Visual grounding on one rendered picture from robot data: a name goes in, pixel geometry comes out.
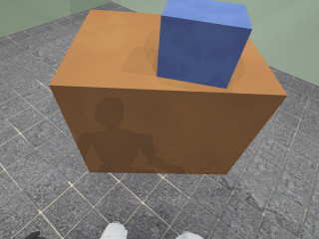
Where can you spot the left robot thigh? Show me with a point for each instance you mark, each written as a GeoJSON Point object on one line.
{"type": "Point", "coordinates": [115, 231]}

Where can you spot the pedestal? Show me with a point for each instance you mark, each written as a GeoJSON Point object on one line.
{"type": "Point", "coordinates": [125, 119]}

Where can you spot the carton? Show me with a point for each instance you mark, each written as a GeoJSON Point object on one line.
{"type": "Point", "coordinates": [201, 41]}

